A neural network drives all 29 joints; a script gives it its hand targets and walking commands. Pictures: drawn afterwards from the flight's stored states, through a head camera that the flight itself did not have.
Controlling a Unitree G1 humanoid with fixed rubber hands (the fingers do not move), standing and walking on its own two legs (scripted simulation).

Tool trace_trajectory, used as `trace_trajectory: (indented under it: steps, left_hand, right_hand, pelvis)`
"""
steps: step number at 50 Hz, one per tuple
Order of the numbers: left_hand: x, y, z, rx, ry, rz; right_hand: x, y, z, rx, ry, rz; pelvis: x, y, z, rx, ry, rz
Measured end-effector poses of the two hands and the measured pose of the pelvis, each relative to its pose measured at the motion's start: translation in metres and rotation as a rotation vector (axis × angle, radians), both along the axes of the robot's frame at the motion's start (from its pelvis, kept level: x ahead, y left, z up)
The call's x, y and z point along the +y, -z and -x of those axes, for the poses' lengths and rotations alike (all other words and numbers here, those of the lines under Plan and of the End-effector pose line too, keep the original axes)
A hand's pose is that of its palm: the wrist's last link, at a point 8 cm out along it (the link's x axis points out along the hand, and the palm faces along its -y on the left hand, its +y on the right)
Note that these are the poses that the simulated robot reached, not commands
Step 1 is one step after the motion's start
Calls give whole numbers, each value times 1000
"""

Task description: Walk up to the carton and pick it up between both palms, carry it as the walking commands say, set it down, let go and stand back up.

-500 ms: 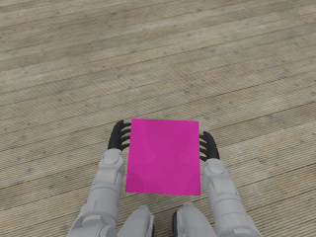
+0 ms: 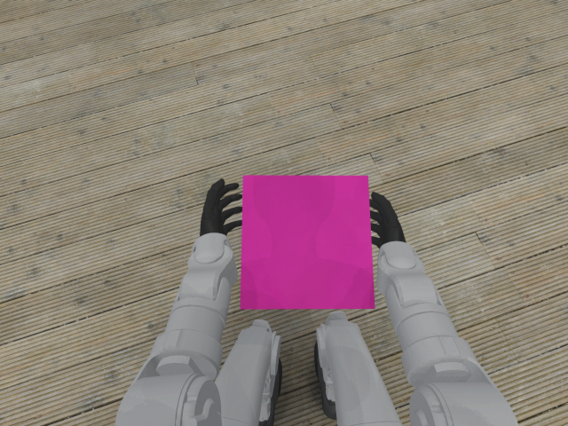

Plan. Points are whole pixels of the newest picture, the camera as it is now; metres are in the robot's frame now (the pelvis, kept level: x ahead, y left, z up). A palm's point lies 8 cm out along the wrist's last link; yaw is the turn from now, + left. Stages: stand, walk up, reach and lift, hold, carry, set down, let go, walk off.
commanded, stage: set down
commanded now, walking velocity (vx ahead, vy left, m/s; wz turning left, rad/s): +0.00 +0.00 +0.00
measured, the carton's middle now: (300, 247) +0.38 -0.01 -0.15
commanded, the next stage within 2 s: none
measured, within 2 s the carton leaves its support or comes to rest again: neither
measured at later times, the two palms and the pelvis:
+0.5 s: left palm (226, 236) +0.40 +0.12 -0.15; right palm (375, 238) +0.41 -0.14 -0.17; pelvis -0.02 -0.02 -0.08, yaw +2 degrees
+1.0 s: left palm (234, 239) +0.43 +0.13 -0.26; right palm (358, 239) +0.44 -0.13 -0.28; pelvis -0.06 -0.02 -0.14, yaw +3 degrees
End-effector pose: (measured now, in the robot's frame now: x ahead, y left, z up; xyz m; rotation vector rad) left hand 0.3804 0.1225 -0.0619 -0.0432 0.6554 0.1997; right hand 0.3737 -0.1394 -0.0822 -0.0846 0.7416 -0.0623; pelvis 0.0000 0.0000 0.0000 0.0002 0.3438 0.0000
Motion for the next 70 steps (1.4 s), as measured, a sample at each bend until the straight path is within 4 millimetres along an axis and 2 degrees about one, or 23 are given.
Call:
trace_trajectory:
  steps: [23, 39, 44, 49, 55, 58, 61, 70]
  left_hand:
    - [0, 77, -19, 11, -50, -10]
    - [7, 131, -35, 31, -68, 0]
    - [7, 155, -45, 18, -64, 10]
    - [7, 190, -50, -6, -67, 24]
    - [10, 233, -40, 18, -89, 40]
    - [11, 239, -37, 36, -83, 32]
    - [12, 240, -42, 59, -72, 15]
    - [10, 234, -75, 23, -58, -20]
  right_hand:
    - [0, 81, -32, 10, -35, -30]
    - [7, 136, -51, 32, -40, -38]
    - [7, 159, -59, 18, -39, -27]
    - [7, 192, -65, -6, -46, -15]
    - [9, 233, -59, 17, -55, -18]
    - [10, 240, -56, 34, -57, -23]
    - [12, 243, -60, 56, -48, -33]
    - [9, 238, -94, 15, -65, -29]
  pelvis:
    - [-16, 73, 22, 90, -15, -25]
    - [-24, 116, 32, 138, -29, -33]
    - [-23, 130, 39, 111, -34, -28]
    - [-22, 142, 53, 7, -37, -26]
    - [-19, 169, 59, 26, -44, -19]
    - [-18, 180, 63, 15, -46, -14]
    - [-17, 188, 67, 0, -45, -12]
    - [-18, 199, 75, 16, -53, -15]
